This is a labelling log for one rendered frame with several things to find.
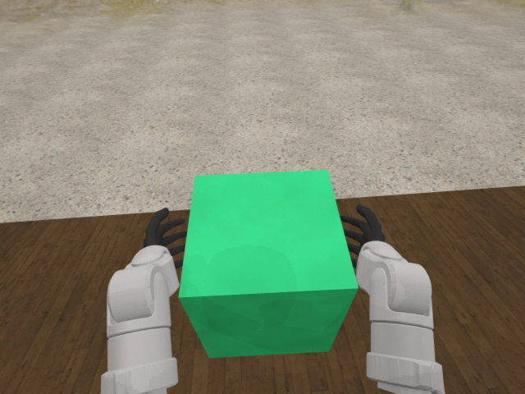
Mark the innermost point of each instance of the robot right forearm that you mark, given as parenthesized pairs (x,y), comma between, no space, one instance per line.
(402,357)

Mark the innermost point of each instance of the carton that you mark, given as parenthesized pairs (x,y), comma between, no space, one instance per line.
(266,268)

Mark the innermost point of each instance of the robot left forearm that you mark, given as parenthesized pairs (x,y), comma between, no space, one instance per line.
(139,358)

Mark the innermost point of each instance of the robot left hand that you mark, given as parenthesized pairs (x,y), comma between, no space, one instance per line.
(154,233)

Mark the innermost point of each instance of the robot right hand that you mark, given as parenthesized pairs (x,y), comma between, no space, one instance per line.
(371,230)

